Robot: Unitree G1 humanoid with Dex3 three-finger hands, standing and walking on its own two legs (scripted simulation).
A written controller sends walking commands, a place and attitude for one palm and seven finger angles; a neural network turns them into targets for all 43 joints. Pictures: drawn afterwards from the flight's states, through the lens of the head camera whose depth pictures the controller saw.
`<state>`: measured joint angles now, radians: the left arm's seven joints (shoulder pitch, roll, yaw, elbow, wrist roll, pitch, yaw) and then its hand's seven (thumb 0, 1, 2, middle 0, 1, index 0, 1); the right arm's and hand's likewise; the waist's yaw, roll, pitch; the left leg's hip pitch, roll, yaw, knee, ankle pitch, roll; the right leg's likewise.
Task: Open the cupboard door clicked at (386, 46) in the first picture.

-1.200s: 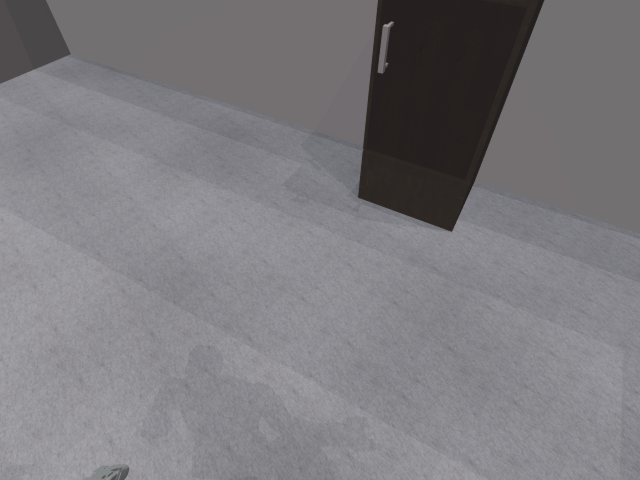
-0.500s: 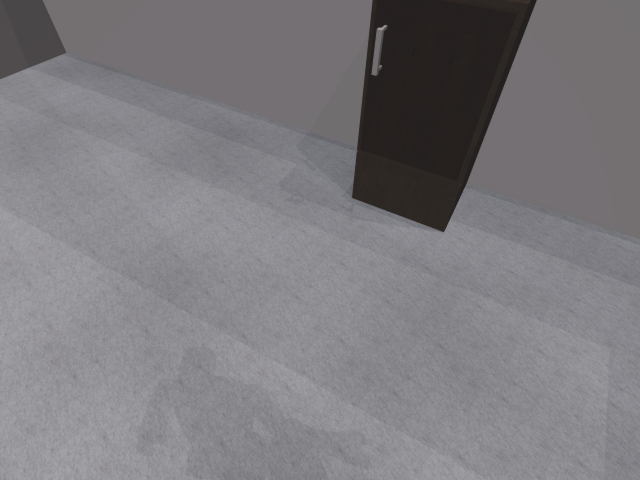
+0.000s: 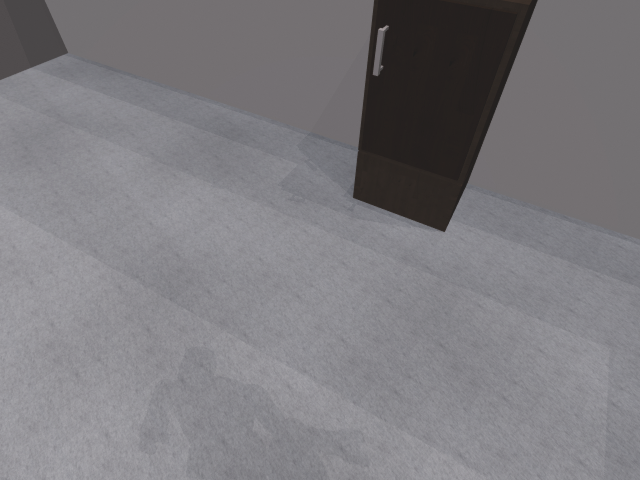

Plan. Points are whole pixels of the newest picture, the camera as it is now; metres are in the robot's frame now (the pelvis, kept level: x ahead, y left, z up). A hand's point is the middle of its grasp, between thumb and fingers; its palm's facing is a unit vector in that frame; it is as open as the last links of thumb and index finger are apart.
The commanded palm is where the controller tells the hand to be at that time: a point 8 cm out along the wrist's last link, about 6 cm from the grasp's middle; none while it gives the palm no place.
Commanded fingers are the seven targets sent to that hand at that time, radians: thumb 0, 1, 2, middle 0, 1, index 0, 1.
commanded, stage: look at it before walking up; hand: left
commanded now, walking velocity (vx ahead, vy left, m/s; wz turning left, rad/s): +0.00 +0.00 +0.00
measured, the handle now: (381, 50) +1.41 -0.12 -0.05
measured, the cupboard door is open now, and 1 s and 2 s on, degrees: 0 0 0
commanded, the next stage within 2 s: walk to a spot facing it in 0.24 s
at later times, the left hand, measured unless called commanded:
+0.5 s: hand out of the picture +0.07 +0.23 -0.17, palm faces -0.01 -0.95 -0.30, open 7.4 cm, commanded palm none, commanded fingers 0.00 0.90 0.90 -0.20 -0.30 -0.20 -0.30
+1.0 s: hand (204, 409) +0.26 +0.21 -0.18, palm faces +0.04 -0.98 -0.18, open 7.3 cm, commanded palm none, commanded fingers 0.00 0.90 0.90 -0.20 -0.30 -0.20 -0.30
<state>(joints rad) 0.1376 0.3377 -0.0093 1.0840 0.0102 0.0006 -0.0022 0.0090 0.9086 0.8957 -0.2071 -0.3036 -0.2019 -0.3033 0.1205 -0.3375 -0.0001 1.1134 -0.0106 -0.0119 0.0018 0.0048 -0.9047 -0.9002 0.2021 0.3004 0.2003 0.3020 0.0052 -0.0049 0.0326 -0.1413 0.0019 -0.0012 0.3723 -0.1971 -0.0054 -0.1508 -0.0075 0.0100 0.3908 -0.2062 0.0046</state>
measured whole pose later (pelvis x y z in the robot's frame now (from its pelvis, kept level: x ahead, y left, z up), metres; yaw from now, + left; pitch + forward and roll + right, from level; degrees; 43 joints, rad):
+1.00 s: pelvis +0.19 +0.02 -0.01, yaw +4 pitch +1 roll +0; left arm 0.14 0.19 0.05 1.02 0.02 -0.01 -0.02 0.02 0.93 0.90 -0.20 -0.30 -0.20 -0.30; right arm 0.54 -0.08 -0.01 1.21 -0.02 -0.07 -0.03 0.00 -0.91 -0.90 0.20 0.30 0.20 0.30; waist -0.05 0.00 0.09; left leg 0.12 0.00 0.04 0.26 -0.39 0.01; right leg -0.56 -0.09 -0.11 0.74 -0.21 -0.01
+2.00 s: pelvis +0.58 +0.07 -0.02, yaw +4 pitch -3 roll +1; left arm 0.24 0.17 0.07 1.02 0.02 0.03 -0.01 0.01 0.93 0.90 -0.20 -0.30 -0.20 -0.30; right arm 0.29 -0.15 -0.05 1.09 -0.03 -0.02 -0.03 0.00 -0.91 -0.90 0.20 0.30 0.20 0.30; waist 0.00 0.02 0.08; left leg -0.10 0.09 0.29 0.56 -0.40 0.00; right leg -0.38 -0.07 -0.12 0.66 -0.22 0.02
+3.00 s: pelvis +0.63 +0.08 -0.01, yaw -23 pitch -1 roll +0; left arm 0.15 0.17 0.04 0.97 0.02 0.02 0.01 0.01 0.91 0.90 -0.21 -0.30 -0.20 -0.30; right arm 0.26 -0.23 -0.06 1.03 -0.02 0.05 -0.02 0.01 -0.91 -0.90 0.20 0.30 0.19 0.30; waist -0.03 0.04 0.06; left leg -0.43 0.11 0.08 1.00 -0.46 -0.07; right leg -0.21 -0.01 -0.06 0.52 -0.30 -0.03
